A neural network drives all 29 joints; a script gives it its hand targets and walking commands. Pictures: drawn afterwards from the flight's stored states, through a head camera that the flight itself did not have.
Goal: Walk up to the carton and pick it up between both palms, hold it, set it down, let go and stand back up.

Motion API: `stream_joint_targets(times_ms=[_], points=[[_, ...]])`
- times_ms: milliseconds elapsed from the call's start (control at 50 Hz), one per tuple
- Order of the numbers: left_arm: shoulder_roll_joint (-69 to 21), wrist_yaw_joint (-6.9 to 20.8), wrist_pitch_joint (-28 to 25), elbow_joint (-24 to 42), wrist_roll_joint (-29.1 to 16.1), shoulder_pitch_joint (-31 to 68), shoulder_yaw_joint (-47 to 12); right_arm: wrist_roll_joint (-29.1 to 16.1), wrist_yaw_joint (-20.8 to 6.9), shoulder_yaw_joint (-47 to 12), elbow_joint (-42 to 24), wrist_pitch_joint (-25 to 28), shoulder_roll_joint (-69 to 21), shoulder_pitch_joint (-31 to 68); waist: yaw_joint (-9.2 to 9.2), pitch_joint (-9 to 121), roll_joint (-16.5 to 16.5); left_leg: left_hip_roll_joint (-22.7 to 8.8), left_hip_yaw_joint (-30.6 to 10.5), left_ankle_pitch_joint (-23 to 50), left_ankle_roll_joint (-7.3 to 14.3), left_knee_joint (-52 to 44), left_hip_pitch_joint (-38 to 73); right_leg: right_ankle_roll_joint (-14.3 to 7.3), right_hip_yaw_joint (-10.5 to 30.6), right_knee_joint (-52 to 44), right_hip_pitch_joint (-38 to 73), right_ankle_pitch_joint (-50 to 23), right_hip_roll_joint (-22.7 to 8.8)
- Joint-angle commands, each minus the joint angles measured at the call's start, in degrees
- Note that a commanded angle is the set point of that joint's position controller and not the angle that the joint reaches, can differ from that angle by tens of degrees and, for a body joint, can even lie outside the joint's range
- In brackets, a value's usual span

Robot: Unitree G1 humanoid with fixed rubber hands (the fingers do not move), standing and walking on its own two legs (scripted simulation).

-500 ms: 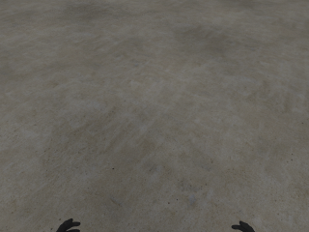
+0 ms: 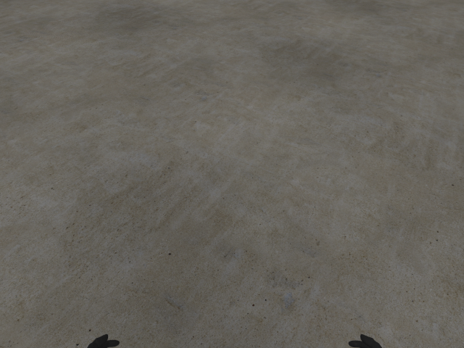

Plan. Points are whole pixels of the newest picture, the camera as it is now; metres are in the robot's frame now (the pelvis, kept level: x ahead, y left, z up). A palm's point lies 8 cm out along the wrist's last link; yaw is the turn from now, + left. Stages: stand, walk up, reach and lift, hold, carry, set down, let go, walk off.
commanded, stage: stand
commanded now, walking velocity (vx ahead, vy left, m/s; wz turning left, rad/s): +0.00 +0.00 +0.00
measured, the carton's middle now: out of the picture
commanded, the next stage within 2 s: none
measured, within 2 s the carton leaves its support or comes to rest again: neither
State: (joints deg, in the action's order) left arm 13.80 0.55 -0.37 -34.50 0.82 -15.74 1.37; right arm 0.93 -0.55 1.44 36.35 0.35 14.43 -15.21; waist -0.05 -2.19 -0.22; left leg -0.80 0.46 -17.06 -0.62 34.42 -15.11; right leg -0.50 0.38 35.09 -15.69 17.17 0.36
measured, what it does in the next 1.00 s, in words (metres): stands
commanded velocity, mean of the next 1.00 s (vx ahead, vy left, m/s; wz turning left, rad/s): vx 0.00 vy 0.00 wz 0.00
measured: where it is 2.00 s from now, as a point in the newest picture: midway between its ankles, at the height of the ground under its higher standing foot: outside the picture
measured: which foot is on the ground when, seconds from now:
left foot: down 0.00-1.00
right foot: down 0.00-1.00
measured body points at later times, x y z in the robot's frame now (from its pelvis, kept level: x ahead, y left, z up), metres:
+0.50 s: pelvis +0.00 +0.00 +0.00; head +0.00 +0.00 +0.45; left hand +0.13 +0.25 -0.10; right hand +0.12 -0.26 -0.10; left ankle +0.02 +0.13 -0.73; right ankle +0.02 -0.11 -0.73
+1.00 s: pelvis +0.00 +0.00 +0.00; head +0.00 +0.00 +0.45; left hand +0.13 +0.25 -0.10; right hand +0.12 -0.26 -0.10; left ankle +0.02 +0.13 -0.73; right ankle +0.02 -0.11 -0.73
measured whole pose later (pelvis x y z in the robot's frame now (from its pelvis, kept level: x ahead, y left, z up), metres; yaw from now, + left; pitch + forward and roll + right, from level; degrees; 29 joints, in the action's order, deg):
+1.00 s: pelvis +0.00 +0.00 +0.00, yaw +0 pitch -2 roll +0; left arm 14.3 0.4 -0.3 -36.7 0.7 -16.1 0.9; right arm 0.7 -0.4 1.0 37.3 0.2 15.1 -16.2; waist 0.0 -2.2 -0.2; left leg -0.8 1.0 -16.5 -0.6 32.9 -14.2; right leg -0.4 0.9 33.9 -15.1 16.6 0.4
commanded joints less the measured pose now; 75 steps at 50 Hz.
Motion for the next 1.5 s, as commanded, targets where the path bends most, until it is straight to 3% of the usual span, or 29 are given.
stream_joint_targets(times_ms=[0, 1480], points=[[7.7, -0.2, -1.2, 5.3, 0.0, 0.9, 2.2, 0.0, 0.3, 2.1, -5.3, 1.2, 7.1, 0.9, 0.19, 1.8, 0.2, -4.1, -4.9, 3.8, 2.4, -6.5, 0.1, -1.7, 6.1, -8.3, -1.0, -3.7, -4.9], [8.4, -0.5, -0.9, 2.1, -0.2, -0.3, 1.6, -0.3, 0.5, 1.4, -3.0, 0.8, 8.1, -1.7, 0.0, 1.7, -0.3, -4.6, -4.2, 4.9, 2.3, -8.0, 1.6, -1.5, 6.9, -9.4, -0.2, -5.9, -4.9]])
